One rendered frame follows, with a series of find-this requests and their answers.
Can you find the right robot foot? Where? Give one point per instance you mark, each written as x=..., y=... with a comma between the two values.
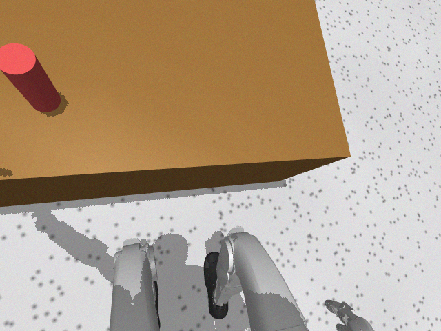
x=210, y=276

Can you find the right robot hand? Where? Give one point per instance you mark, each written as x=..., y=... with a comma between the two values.
x=348, y=316

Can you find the can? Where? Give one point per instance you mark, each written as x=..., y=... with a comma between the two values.
x=20, y=65

